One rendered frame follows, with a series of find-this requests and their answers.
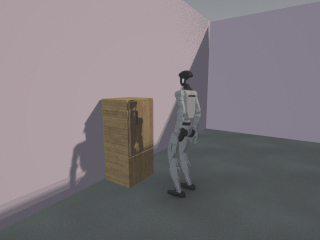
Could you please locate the right robot hand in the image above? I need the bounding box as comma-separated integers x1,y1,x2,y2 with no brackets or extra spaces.
190,130,199,144

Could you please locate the right robot upper arm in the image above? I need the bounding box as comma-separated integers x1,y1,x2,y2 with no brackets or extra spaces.
194,90,201,114

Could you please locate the cupboard door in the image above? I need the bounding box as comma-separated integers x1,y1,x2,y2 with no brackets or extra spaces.
128,100,154,156

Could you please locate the left robot forearm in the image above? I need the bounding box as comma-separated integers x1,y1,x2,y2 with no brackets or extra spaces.
173,109,184,137

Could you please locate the left robot thigh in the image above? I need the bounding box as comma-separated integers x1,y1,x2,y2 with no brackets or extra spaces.
167,129,185,167

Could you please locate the left robot hand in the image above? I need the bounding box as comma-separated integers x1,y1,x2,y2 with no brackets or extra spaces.
169,135,179,154

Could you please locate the handle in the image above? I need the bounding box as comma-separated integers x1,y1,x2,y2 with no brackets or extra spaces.
132,110,138,125

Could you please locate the right robot thigh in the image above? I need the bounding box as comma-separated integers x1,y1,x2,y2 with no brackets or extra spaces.
179,129,195,163

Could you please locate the right robot forearm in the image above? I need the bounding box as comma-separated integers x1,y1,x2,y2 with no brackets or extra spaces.
193,112,201,131

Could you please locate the robot thigh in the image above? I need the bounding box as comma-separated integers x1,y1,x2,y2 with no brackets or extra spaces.
167,129,185,167
179,129,195,163

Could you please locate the left robot upper arm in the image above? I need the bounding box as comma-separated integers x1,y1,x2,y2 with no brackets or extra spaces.
174,89,186,116

